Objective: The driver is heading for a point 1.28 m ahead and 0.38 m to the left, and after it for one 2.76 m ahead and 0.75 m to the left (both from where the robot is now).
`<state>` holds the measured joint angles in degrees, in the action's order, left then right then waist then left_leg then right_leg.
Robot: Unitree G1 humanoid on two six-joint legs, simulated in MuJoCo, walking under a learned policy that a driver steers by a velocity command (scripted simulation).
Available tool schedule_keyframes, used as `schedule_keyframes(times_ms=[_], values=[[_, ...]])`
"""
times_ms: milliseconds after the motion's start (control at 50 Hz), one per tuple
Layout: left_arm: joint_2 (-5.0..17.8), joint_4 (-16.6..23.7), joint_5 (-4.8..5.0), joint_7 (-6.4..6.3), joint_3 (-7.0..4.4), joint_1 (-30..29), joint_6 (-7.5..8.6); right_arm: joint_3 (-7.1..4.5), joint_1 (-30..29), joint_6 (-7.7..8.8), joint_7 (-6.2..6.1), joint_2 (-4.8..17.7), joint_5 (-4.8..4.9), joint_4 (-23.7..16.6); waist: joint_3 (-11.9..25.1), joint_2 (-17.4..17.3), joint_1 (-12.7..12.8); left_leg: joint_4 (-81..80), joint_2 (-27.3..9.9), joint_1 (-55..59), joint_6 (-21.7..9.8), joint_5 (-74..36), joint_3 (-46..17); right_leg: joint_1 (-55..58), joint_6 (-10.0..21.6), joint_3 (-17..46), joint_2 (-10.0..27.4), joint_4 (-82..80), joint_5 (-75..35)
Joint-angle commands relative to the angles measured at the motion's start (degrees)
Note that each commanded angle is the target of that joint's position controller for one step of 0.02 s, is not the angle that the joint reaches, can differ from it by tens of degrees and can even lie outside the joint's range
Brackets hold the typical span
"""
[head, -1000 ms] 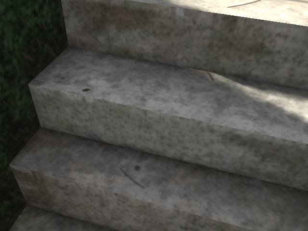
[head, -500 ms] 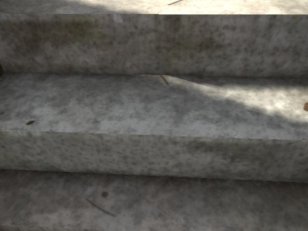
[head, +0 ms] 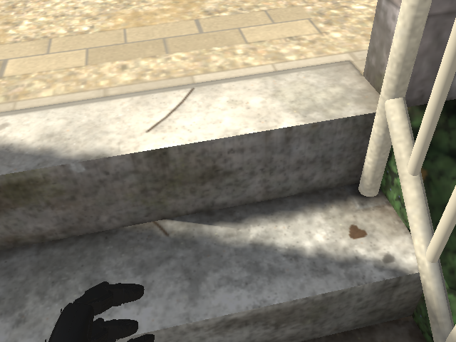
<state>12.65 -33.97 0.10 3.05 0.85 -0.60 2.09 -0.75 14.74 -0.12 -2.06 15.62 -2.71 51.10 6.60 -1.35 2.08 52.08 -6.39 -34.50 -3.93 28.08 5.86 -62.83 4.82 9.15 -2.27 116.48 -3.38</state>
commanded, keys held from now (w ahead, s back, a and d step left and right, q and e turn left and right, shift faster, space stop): w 0.02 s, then w+q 0.98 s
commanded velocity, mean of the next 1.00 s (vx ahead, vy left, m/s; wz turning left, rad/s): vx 0.50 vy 0.00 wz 0.37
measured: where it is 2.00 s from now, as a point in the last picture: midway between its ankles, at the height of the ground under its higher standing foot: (100, 179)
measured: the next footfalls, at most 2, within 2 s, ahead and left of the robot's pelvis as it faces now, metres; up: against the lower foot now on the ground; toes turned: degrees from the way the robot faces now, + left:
right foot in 0.22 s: +0.12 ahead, -0.18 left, -0.02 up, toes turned -1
left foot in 0.80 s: +0.29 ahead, +0.21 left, +0.22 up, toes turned +29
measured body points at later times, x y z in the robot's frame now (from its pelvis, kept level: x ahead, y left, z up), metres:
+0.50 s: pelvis +0.10 -0.07 +0.02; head +0.05 -0.10 +0.47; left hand -0.01 +0.13 -0.12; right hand +0.34 -0.19 -0.05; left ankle +0.06 +0.05 -0.35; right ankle +0.08 -0.18 -0.69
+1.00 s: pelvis +0.20 +0.10 +0.20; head +0.19 +0.11 +0.65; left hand +0.24 +0.41 +0.11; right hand +0.39 -0.07 +0.07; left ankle +0.25 +0.19 -0.45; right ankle +0.21 -0.10 -0.28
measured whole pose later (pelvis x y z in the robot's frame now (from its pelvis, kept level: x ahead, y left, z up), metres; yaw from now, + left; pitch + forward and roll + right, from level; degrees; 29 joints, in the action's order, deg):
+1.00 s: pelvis +0.20 +0.10 +0.20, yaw +29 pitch +1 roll -2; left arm 15.8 -41.1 -0.8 2.4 -1.2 7.1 4.9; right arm 0.2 18.4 0.5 1.5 10.9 -0.3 46.1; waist 3.1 -0.2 0.9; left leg 66.3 4.6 -41.4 -4.7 30.4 0.9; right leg -38.9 7.1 5.4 2.0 106.9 0.7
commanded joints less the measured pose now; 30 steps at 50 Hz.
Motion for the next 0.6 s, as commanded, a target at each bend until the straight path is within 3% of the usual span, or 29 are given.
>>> schedule_keyframes(times_ms=[20,80,100,120,140,160,180,200,220,240,260,280,300,320,340,360,380,400,440,480,500,540,600], values=[[-3.7,-0.31,0.71,-1.46,3.28,7.72,-1.57,1.28,-11.24,3.3,0.6,0.12,0.64,-6.39,-6.44,-2.34,6.67,-27.87,-9.48,-12.45,-6.35,11.49,-11.15,3.04,-3.35,-2.88,2.74,-1.87,-5.07],[-3.01,-0.46,0.81,-3.42,3.96,5.33,-2.35,-0.86,-7.77,5.15,-0.05,6.7,2.48,-8.13,-1.75,-1.87,4.88,-32.36,-11.58,-5.93,-7.13,14.59,-14.24,8.71,-4.41,-7.87,9.85,-20.18,-0.11],[-2.42,-0.76,0.55,-3.78,4.0,4.62,-2.28,-2.02,-6.09,4.75,-0.07,9.02,2.66,-9.54,0.87,-0.45,3.3,-33.89,-11.34,-4.14,-6.35,13.43,-14.25,16.27,-4.34,-9.83,10.46,-31.1,6.08],[-1.74,-1.92,1.13,-4.05,3.72,5.4,-2.4,-2.7,-8.0,3.99,0.06,9.85,2.81,-10.68,2.82,-2.26,3.69,-34.25,-8.99,-7.28,-5.1,11.02,-11.28,29.09,-4.04,-12.98,9.38,-40.71,14.26],[-0.12,-3.85,2.01,-4.21,2.79,7.33,-2.7,-2.97,-7.82,3.34,0.16,9.04,3.52,-11.23,3.49,-3.04,3.43,-31.86,-7.51,-6.63,-4.7,11.26,-9.54,35.47,-3.61,-13.94,8.07,-52.27,21.36],[1.55,-8.77,2.26,-3.93,1.18,15.61,-3.07,-2.39,-10.45,2.68,0.19,6.76,3.68,-11.69,3.64,-1.87,6.52,-27.94,-5.53,-8.39,-5.07,16.13,-6.94,45.51,-3.75,-21.61,4.17,-62.01,16.49],[2.75,-13.35,2.04,-3.74,-0.35,22.6,-3.31,-1.79,-12.16,1.64,-0.09,4.35,3.58,-12.74,0.92,0.39,8.37,-19.52,-2.74,-8.62,-3.63,18.46,-5.99,50.63,-2.8,-21.19,3.12,-76.45,15.2],[4.02,-16.78,1.99,-2.8,-2.3,24.58,-2.58,-0.41,-8.64,1.38,0.27,-1.04,3.2,-10.81,-1.14,2.58,6.93,-0.33,-1.99,-10.13,-3.31,9.16,-3.43,55.19,-2.66,-10.98,4.7,-83.93,26.16],[1.94,-18.56,-0.32,-1.32,-1.78,28.1,-0.67,1.16,-10.53,1.94,1.77,-7.07,1.36,-12.8,-1.39,6.78,7.29,27.91,1.52,-19.92,-2.82,-0.36,-5.75,58.84,-3.47,-4.08,8.62,-79.46,22.39],[-1.43,-16.53,-4.0,-0.75,0.73,26.12,0.46,2.09,-11.03,2.55,2.57,-14.72,4.04,-14.0,-4.08,7.46,4.36,57.94,8.56,-26.94,-2.15,-2.83,-15.81,52.93,-7.12,-0.44,11.9,-74.79,1.94],[10.45,-15.2,-6.66,-1.34,-1.74,25.02,1.92,3.44,1.76,2.86,2.98,-21.72,6.13,-14.02,6.21,21.32,-3.11,76.09,13.07,-40.87,-0.88,-12.82,-22.13,56.48,-0.06,40.91,29.06,-95.43,28.3],[9.44,-13.86,-0.14,-2.67,-3.24,25.96,2.35,3.06,1.41,4.17,3.16,-14.39,3.89,-12.72,4.31,9.11,-1.28,72.14,7.13,-46.42,-0.69,-20.37,-21.36,61.4,1.05,46.03,31.07,-102.74,56.78],[3.44,-12.99,-1.13,-2.6,-1.33,19.58,1.41,3.27,-11.8,3.22,2.6,-12.54,3.47,-17.72,-5.61,7.66,-1.05,74.23,6.72,-47.54,1.82,-25.12,-18.4,51.58,2.5,31.63,27.42,-97.39,42.6],[0.52,-13.71,-2.33,-2.65,-0.59,17.87,1.26,2.78,-11.97,1.87,1.16,-9.12,2.54,-17.58,-6.18,6.5,-2.13,73.02,5.41,-39.68,2.62,-26.78,-15.2,44.84,2.85,22.26,23.64,-96.55,37.76],[-1.66,-13.17,-3.12,-3.54,-0.1,17.28,2.01,2.07,-11.69,1.89,0.51,-6.35,1.85,-17.38,-6.71,6.57,-2.28,73.2,5.93,-37.2,4.23,-27.97,-14.84,41.51,5.33,18.43,22.85,-95.88,35.75],[-2.61,-14.07,-3.06,-4.6,0.04,19.34,3.04,1.49,-11.11,1.69,0.45,-4.55,2.17,-17.28,-6.75,7.49,-2.38,69.64,5.53,-35.24,4.15,-29.78,-15.29,41.53,5.24,14.85,22.39,-95.79,34.24],[-3.38,-15.5,-3.85,-5.4,0.27,20.79,3.72,1.64,-12.31,1.63,1.0,-4.36,2.03,-17.66,-5.7,6.38,-1.9,70.35,5.98,-33.88,3.36,-31.88,-14.73,42.06,5.47,11.04,22.53,-95.48,30.28],[-2.19,-15.82,-4.71,-5.87,0.36,21.3,3.8,1.54,-10.68,1.34,1.4,-5.22,2.65,-16.96,-4.52,6.61,-2.32,75.21,7.47,-32.72,2.54,-33.69,-13.35,43.85,6.25,9.09,22.34,-95.4,25.67],[0.51,-17.22,-4.92,-6.25,-0.32,25.29,3.22,2.04,-10.99,1.43,2.01,-7.26,4.46,-17.39,-4.48,7.49,-1.53,83.5,7.9,-37.4,0.83,-28.42,-13.53,51.57,6.31,5.55,23.7,-97.0,20.52],[-0.1,-18.7,-4.83,-5.7,-0.39,30.04,2.66,2.88,-15.77,1.98,3.57,-9.63,5.25,-19.31,-8.42,4.07,1.12,86.74,7.7,-44.6,-0.65,-22.5,-15.4,56.49,5.33,0.79,23.94,-98.16,16.93],[-0.61,-19.73,-5.0,-5.73,-0.13,32.74,2.71,3.24,-17.76,1.8,4.56,-10.04,4.67,-20.49,-8.2,3.26,1.38,84.37,6.8,-45.58,-1.08,-21.48,-15.48,58.87,4.51,-2.07,23.21,-98.38,15.6],[0.09,-18.56,-4.87,-6.06,-0.48,32.63,2.23,3.46,-17.93,1.43,5.26,-9.86,3.8,-20.48,-9.62,2.1,1.04,79.68,6.41,-45.35,0.03,-22.19,-15.51,58.56,4.56,-6.24,23.14,-99.91,13.72],[2.66,-17.09,-4.3,-6.76,-1.3,31.66,2.1,2.99,-17.26,-0.35,4.28,-8.47,3.08,-20.3,-11.43,3.93,0.6,78.04,5.2,-45.74,2.84,-21.65,-12.57,58.26,5.36,-10.21,24.19,-103.17,15.18]])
